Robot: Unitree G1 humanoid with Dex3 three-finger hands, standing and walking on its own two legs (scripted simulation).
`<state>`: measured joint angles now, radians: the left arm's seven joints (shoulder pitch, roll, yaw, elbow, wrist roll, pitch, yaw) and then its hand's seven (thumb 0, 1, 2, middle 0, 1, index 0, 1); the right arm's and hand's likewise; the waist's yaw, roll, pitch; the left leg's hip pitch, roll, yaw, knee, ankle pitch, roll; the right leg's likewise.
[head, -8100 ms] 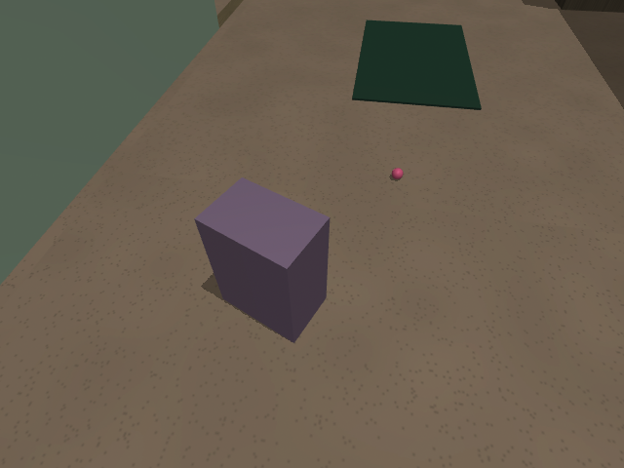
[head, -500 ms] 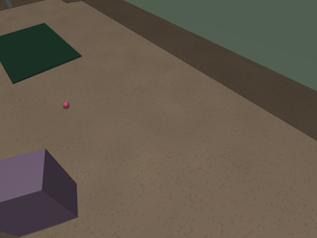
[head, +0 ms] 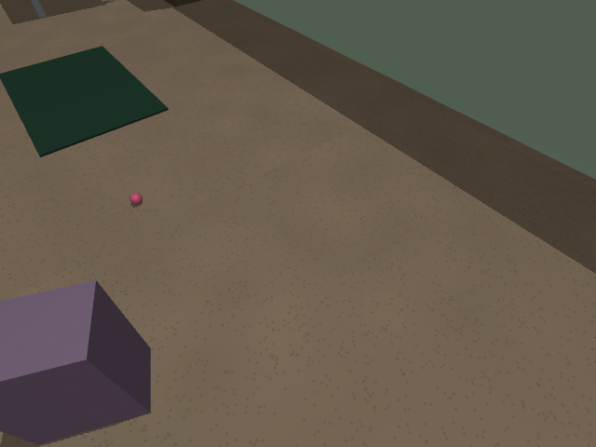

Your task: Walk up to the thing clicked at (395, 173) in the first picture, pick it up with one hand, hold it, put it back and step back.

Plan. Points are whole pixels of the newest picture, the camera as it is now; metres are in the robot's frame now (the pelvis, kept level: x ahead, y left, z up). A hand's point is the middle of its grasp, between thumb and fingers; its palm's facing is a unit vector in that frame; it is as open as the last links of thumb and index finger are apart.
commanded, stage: walk up
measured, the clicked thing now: (136, 198) +1.28 +0.85 -0.75
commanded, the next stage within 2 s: none
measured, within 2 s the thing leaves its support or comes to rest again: neither
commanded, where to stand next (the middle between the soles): +1.22 -0.06 m, yaw -3 degrees
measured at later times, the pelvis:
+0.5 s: pelvis +0.18 +0.06 +0.00, yaw -3 degrees
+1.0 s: pelvis +0.45 +0.00 -0.01, yaw -5 degrees
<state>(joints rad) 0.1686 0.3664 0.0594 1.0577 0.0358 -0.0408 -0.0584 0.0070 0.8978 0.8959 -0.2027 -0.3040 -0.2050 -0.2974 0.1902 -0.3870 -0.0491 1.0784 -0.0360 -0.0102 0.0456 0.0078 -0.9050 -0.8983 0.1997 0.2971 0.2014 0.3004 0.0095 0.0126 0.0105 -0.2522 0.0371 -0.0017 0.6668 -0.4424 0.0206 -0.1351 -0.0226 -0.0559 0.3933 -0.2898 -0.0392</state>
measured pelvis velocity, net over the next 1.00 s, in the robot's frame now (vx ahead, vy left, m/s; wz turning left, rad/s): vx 0.45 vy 0.00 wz -0.08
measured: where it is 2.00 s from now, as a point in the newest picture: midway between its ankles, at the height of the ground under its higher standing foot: (318, 265)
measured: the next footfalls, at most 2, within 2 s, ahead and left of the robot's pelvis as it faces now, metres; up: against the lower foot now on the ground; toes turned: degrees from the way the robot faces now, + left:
left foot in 0.16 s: +0.16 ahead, +0.18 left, +0.00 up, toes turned +4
right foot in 0.66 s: +0.44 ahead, -0.12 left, +0.00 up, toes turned -9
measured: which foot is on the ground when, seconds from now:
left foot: up 0.00-0.14, down 0.16-0.72, up 0.74-1.00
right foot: down 0.00-0.18, up 0.20-0.64, down 0.66-1.00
